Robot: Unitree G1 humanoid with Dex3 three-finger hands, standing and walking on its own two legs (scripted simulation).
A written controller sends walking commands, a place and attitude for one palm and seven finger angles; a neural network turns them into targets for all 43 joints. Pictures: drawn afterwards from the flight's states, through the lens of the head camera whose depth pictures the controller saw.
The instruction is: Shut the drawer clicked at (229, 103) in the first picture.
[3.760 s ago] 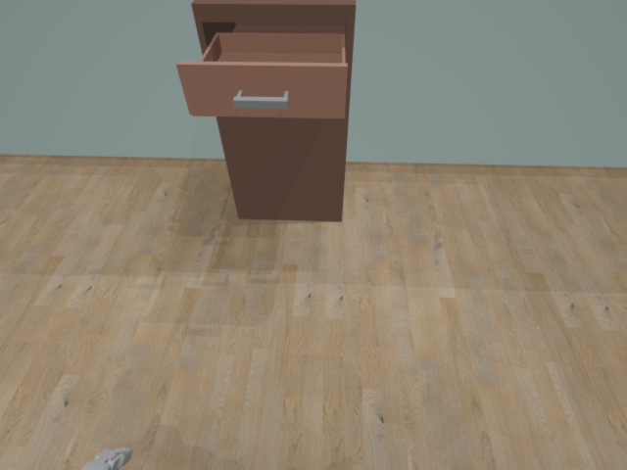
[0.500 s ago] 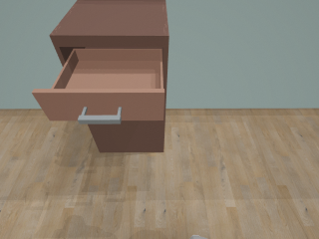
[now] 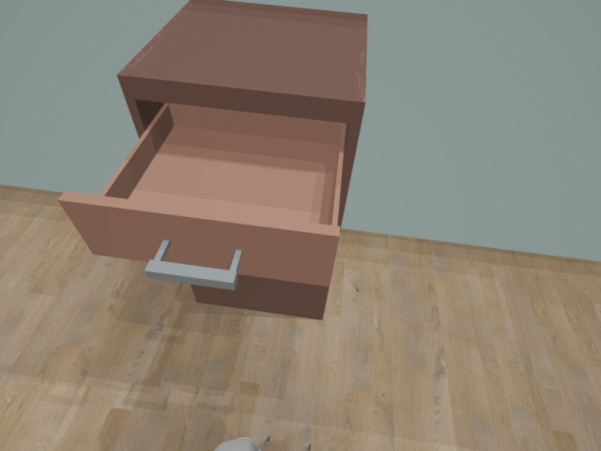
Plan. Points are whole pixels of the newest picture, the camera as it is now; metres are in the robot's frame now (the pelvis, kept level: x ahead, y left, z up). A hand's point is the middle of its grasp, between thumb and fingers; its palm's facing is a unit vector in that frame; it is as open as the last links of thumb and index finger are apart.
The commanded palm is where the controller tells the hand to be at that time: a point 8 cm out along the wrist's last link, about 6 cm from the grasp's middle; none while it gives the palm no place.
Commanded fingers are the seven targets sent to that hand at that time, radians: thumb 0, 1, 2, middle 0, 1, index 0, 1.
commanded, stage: come to a stop and stand still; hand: left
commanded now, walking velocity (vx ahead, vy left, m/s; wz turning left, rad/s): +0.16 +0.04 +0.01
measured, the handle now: (196, 263) +0.37 +0.21 +0.00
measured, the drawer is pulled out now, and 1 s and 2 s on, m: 0.29 0.29 0.29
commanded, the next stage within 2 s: look again from close up in 1.16 s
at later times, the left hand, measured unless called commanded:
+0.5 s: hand out of the picture +0.06 +0.20 -0.18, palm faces +0.01 -0.98 -0.21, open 7.4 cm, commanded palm none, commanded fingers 0.00 0.90 0.90 -0.20 -0.30 -0.20 -0.30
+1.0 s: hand out of the picture -0.04 +0.09 -0.18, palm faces +0.06 -0.98 -0.18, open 7.3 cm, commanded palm none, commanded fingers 0.00 0.90 0.90 -0.20 -0.30 -0.20 -0.30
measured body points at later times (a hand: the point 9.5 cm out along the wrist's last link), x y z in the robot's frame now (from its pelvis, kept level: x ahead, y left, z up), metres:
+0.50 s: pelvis +0.01 +0.01 +0.00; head +0.03 +0.02 +0.45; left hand +0.06 +0.25 -0.16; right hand +0.05 -0.23 -0.14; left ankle +0.09 +0.10 -0.74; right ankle -0.04 -0.14 -0.69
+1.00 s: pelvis -0.03 -0.07 +0.00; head -0.02 -0.07 +0.45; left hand -0.04 +0.14 -0.16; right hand -0.05 -0.28 -0.16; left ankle -0.04 +0.08 -0.74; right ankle -0.05 -0.14 -0.74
